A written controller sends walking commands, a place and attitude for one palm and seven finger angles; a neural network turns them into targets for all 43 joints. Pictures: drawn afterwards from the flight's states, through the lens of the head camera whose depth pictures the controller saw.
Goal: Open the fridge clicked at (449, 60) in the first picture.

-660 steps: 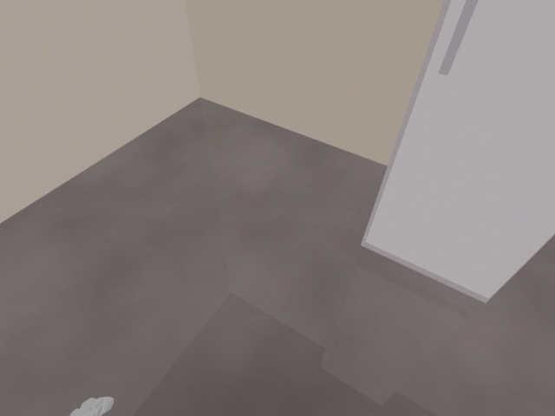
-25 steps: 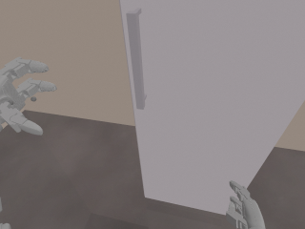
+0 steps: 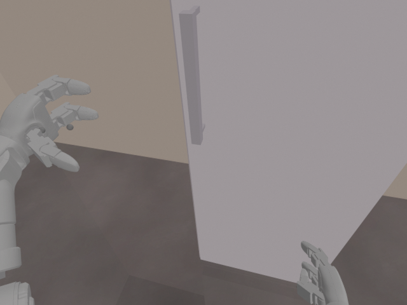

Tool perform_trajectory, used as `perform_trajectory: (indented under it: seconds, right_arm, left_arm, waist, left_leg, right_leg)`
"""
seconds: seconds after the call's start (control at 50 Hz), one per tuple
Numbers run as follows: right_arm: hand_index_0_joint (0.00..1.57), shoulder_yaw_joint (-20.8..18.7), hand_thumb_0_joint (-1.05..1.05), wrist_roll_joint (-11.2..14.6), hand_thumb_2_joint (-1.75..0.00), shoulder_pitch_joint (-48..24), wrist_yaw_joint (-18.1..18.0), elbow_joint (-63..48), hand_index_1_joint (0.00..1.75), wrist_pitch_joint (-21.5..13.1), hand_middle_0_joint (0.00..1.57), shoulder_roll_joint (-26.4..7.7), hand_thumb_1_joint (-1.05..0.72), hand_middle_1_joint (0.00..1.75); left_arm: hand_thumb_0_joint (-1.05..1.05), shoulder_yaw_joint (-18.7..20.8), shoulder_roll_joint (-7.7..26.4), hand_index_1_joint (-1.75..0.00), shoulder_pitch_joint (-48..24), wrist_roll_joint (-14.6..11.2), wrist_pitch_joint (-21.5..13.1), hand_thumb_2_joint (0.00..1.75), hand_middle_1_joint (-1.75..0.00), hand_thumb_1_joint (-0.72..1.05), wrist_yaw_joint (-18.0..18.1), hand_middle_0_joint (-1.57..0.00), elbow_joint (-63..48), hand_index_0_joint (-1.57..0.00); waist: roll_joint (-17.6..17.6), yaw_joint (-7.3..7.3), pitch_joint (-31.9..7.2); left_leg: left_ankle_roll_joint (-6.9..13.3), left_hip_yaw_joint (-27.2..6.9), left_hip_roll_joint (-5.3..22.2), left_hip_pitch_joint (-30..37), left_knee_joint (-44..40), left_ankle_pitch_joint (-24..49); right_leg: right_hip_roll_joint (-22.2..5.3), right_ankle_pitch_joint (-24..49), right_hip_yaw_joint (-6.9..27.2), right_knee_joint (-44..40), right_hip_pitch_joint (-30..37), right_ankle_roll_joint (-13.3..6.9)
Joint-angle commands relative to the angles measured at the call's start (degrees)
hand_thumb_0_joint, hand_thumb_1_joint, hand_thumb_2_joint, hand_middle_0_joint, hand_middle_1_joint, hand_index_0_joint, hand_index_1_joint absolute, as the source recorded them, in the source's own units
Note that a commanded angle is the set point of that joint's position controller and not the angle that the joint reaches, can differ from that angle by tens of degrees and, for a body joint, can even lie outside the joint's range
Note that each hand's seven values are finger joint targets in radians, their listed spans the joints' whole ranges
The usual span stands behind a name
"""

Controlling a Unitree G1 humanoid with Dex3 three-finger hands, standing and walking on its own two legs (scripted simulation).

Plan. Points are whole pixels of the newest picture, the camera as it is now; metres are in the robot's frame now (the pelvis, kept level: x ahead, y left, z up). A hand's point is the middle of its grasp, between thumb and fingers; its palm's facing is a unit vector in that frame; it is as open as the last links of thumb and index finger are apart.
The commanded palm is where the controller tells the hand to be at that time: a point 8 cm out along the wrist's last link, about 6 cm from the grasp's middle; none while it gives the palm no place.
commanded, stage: move the hooked fingers beside the handle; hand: left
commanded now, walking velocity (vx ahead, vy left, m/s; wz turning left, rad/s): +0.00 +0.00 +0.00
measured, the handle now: (196, 83) +0.46 +0.07 +0.24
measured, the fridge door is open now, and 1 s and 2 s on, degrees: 0 0 0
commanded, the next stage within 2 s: none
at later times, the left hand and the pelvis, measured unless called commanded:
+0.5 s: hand (106, 112) +0.34 +0.20 +0.25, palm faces -0.10 -0.99 -0.11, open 14.0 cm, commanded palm +0.31 +0.25 +0.26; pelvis +0.01 -0.01 +0.00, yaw +0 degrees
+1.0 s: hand (137, 102) +0.38 +0.16 +0.25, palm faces -0.08 -0.99 -0.07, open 14.0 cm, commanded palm +0.36 +0.21 +0.25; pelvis +0.00 -0.02 +0.00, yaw -1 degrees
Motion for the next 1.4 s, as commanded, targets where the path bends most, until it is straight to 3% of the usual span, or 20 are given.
perform_trajectory:
  seconds: [0.0,0.1,0.16,0.22,0.28,0.3,0.36,0.38,0.4,0.48,0.52,0.58,0.72,0.8,0.88,0.96,1.0,1.08,1.22,1.38]
  right_arm:
    - [0.20,-2.5,0.00,-0.4,-0.90,-10.1,0.1,-10.5,0.30,-3.1,0.20,-5.9,-0.90,0.30]
    - [0.20,-2.6,0.00,-0.7,-0.90,-10.1,0.7,-9.8,0.30,-2.3,0.20,-5.7,-0.90,0.30]
    - [0.20,-2.6,0.00,-0.3,-0.90,-10.6,0.8,-9.9,0.30,-1.2,0.20,-5.7,-0.90,0.30]
    - [0.20,-2.9,0.00,-0.2,-0.90,-10.4,0.6,-10.0,0.30,-0.5,0.20,-6.1,-0.90,0.30]
    - [0.20,-3.1,0.00,-0.1,-0.90,-10.3,0.2,-10.0,0.30,-0.5,0.20,-5.9,-0.90,0.30]
    - [0.20,-3.0,0.00,-0.2,-0.90,-10.9,0.0,-10.5,0.30,-0.7,0.20,-5.9,-0.90,0.30]
    - [0.20,-2.7,0.00,-0.4,-0.90,-10.7,-0.6,-9.9,0.30,-1.4,0.20,-5.1,-0.90,0.30]
    - [0.20,-2.7,0.00,-0.5,-0.90,-10.4,-0.7,-9.2,0.30,-1.4,0.20,-5.1,-0.90,0.30]
    - [0.20,-2.7,0.00,-0.5,-0.90,-10.2,-0.9,-8.6,0.30,-1.4,0.20,-5.4,-0.90,0.30]
    - [0.20,-3.0,0.00,-0.5,-0.90,-9.7,-0.4,-7.9,0.30,-0.5,0.20,-5.5,-0.90,0.30]
    - [0.20,-2.9,0.00,-0.3,-0.90,-10.2,-0.2,-8.4,0.30,0.1,0.20,-5.4,-0.90,0.30]
    - [0.20,-3.3,0.00,-0.4,-0.90,-9.9,0.3,-8.7,0.30,1.1,0.20,-5.7,-0.90,0.30]
    - [0.20,-3.2,0.00,-0.5,-0.90,-10.6,-0.2,-9.5,0.30,0.8,0.20,-4.9,-0.90,0.30]
    - [0.20,-3.1,0.00,-0.4,-0.90,-9.6,-0.8,-7.7,0.30,1.1,0.20,-5.1,-0.90,0.30]
    - [0.20,-3.5,0.00,-0.3,-0.90,-8.3,-0.9,-6.4,0.30,1.6,0.20,-5.7,-0.90,0.30]
    - [0.20,-3.6,0.00,-0.3,-0.90,-8.6,-0.6,-7.6,0.30,1.8,0.20,-5.4,-0.90,0.30]
    - [0.20,-3.6,0.00,-0.3,-0.90,-8.6,-0.5,-7.9,0.30,1.8,0.20,-5.3,-0.90,0.30]
    - [0.20,-3.8,0.00,-0.5,-0.90,-7.4,-0.6,-6.9,0.30,1.5,0.20,-5.4,-0.90,0.30]
    - [0.20,-4.2,0.00,-0.3,-0.90,-5.9,-0.5,-6.0,0.30,2.3,0.20,-5.5,-0.90,0.30]
    - [0.20,-4.5,0.00,-1.0,-0.90,-4.9,-0.3,-6.7,0.30,2.2,0.20,-5.4,-0.90,0.30]
  left_arm:
    - [0.00,7.1,17.3,-1.20,-22.4,-2.0,-5.1,0.30,-1.20,-0.50,1.4,-0.30,-16.0,-0.30]
    - [0.00,9.6,16.8,-1.20,-17.7,-2.3,-4.7,0.30,-1.20,-0.50,3.7,-0.30,-13.2,-0.30]
    - [0.00,5.0,12.4,-1.20,-18.4,-1.4,-2.1,0.30,-1.20,-0.50,4.5,-0.30,-12.2,-0.30]
    - [0.00,4.8,12.7,-1.20,-18.2,-1.0,-0.2,0.30,-1.20,-0.50,4.9,-0.30,-10.3,-0.30]
    - [0.00,2.5,12.0,-1.20,-22.7,-0.7,-1.6,0.30,-1.20,-0.50,5.0,-0.30,-12.7,-0.30]
    - [0.00,2.0,11.8,-1.20,-25.6,-0.8,-2.5,0.30,-1.20,-0.50,5.0,-0.30,-15.4,-0.30]
    - [0.00,0.3,10.3,-1.20,-30.4,-0.8,-5.4,0.30,-1.20,-0.50,5.7,-0.30,-16.2,-0.30]
    - [0.00,-0.6,9.6,-1.20,-30.5,-0.9,-6.1,0.30,-1.20,-0.50,6.0,-0.30,-15.3,-0.30]
    - [0.00,0.5,10.6,-1.20,-31.8,-0.7,-6.3,0.30,-1.20,-0.50,6.4,-0.30,-13.6,-0.30]
    - [0.00,1.5,10.4,-1.20,-27.1,0.2,-4.4,0.30,-1.20,-0.50,7.8,-0.30,-7.1,-0.30]
    - [0.00,-1.4,7.5,-1.20,-28.6,0.7,-3.1,0.30,-1.20,-0.50,8.3,-0.30,-6.9,-0.30]
    - [0.00,1.4,9.4,-1.20,-22.9,0.7,-1.6,0.30,-1.20,-0.50,9.0,-0.30,-3.9,-0.30]
    - [0.00,-0.8,8.2,-1.20,-34.7,0.7,-5.9,0.30,-1.20,-0.50,10.1,-0.30,-10.8,-0.30]
    - [0.00,-2.7,6.9,-1.20,-36.9,1.3,-6.5,0.30,-1.20,-0.50,11.0,-0.30,-5.2,-0.30]
    - [0.00,-4.3,5.7,-1.20,-36.1,1.8,-4.9,0.30,-1.20,-0.50,11.6,-0.30,2.7,-0.30]
    - [0.00,-4.9,5.3,-1.20,-39.5,2.2,-5.7,0.30,-1.20,-0.50,11.8,-0.30,1.0,-0.30]
    - [0.00,-4.1,6.1,-1.20,-39.7,1.9,-7.2,0.30,-1.20,-0.50,11.9,-0.30,-0.1,-0.30]
    - [0.00,-4.7,5.2,-1.20,-43.2,1.7,-9.5,0.30,-1.20,-0.50,12.6,-0.30,1.8,-0.30]
    - [0.00,-6.9,2.6,-1.20,-44.4,3.6,-7.9,0.30,-1.20,-0.50,15.2,-0.30,9.0,-0.30]
    - [0.00,-3.5,6.2,-1.20,-46.6,3.5,-12.3,0.30,-1.20,-0.50,15.6,-0.30,5.0,-0.30]
  waist:
    - [0.5,-0.38,-15.9]
    - [-1.0,0.47,-13.3]
    - [1.7,-0.36,-9.8]
    - [-0.4,-0.62,-10.0]
    - [-2.5,-1.43,-11.9]
    - [0.7,-1.48,-14.2]
    - [3.1,-1.93,-14.8]
    - [0.5,-2.18,-14.4]
    - [1.6,-2.21,-14.2]
    - [-1.5,-0.76,-12.4]
    - [-0.2,-1.33,-12.3]
    - [-5.2,-0.25,-12.3]
    - [-2.4,-1.80,-16.4]
    - [-0.7,-2.63,-13.2]
    - [-3.4,-2.89,-10.4]
    - [-1.6,-2.73,-14.9]
    - [-3.3,-2.45,-17.0]
    - [-5.5,-2.97,-15.7]
    - [-3.3,-3.55,-12.1]
    - [-5.3,-2.48,-19.9]
  left_leg:
    - [-0.7,-4.1,2.3,7.6,-3.8,15.2]
    - [-1.1,-3.4,2.7,5.8,-4.0,18.2]
    - [-1.6,-3.4,2.8,5.1,-4.7,16.5]
    - [-1.1,-3.2,2.7,4.3,-4.3,15.1]
    - [-0.7,-3.3,2.9,6.1,-3.7,15.3]
    - [-0.7,-3.3,2.5,7.2,-3.7,15.4]
    - [-1.0,-3.9,2.4,9.2,-3.9,14.8]
    - [-0.9,-3.7,2.6,9.0,-3.8,14.8]
    - [-0.9,-3.8,2.5,8.6,-4.1,14.6]
    - [-1.0,-3.3,2.5,6.2,-4.5,15.5]
    - [-1.2,-3.2,2.3,5.9,-4.7,15.7]
    - [-0.7,-2.8,2.6,4.2,-4.3,16.8]
    - [0.0,-2.2,2.2,7.4,-3.7,16.3]
    - [-0.1,-2.1,2.2,6.2,-4.4,13.7]
    - [0.1,-2.0,2.3,4.0,-4.6,11.3]
    - [0.1,-2.0,2.0,5.0,-4.5,13.8]
    - [0.3,-1.7,2.0,5.3,-4.5,15.1]
    - [0.4,-1.7,2.3,5.6,-4.7,14.6]
    - [0.4,-1.1,2.3,3.7,-5.4,12.1]
    - [0.6,-0.9,2.5,6.0,-5.2,17.9]
  right_leg:
    - [-0.7,13.3,1.9,-3.6,1.4,-0.9]
    - [-0.7,17.1,1.3,-3.3,2.2,-0.9]
    - [-0.8,14.9,0.9,-3.2,-0.9,-0.9]
    - [-0.9,14.1,1.5,-3.7,-0.7,-0.6]
    - [-0.8,14.1,1.9,-4.1,-0.4,-0.4]
    - [-0.9,14.2,2.1,-3.7,0.0,-0.6]
    - [-0.8,13.2,1.9,-3.7,-0.6,-0.9]
    - [-0.8,13.2,2.0,-4.3,-0.3,-0.7]
    - [-0.8,13.3,2.0,-4.3,-0.2,-0.8]
    - [-1.1,14.7,1.9,-4.3,1.1,-0.9]
    - [-1.3,15.3,1.8,-3.6,0.8,-0.9]
    - [-1.3,17.3,1.9,-3.9,2.4,-0.6]
    - [-1.4,17.6,3.0,-3.8,3.1,-0.5]
    - [-1.4,15.0,3.2,-5.0,1.5,-0.5]
    - [-1.6,12.7,3.5,-6.1,0.2,-0.3]
    - [-1.8,15.9,3.5,-4.8,2.8,-0.5]
    - [-1.8,17.8,3.9,-4.8,4.7,-0.4]
    - [-1.6,17.3,3.7,-5.2,4.0,-0.4]
    - [-1.5,14.5,3.9,-6.0,1.2,-0.4]
    - [-1.6,21.9,4.2,-4.8,7.8,-0.5]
